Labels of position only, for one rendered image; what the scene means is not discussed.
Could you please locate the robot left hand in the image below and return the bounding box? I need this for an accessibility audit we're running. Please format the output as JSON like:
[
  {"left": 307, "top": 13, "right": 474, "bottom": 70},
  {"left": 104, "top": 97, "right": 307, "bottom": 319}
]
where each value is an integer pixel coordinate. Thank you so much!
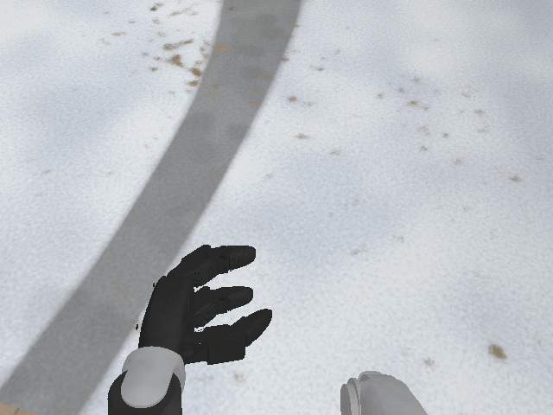
[{"left": 136, "top": 245, "right": 272, "bottom": 366}]

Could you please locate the right robot thigh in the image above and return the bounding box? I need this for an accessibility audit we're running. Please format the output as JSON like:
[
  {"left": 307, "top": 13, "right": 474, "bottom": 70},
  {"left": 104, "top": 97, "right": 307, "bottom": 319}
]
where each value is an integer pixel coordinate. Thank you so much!
[{"left": 340, "top": 374, "right": 428, "bottom": 415}]

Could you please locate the left robot forearm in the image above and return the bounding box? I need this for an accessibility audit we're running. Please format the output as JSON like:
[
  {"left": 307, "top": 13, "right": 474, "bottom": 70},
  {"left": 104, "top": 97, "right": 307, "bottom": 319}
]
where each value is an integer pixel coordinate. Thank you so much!
[{"left": 108, "top": 346, "right": 186, "bottom": 415}]

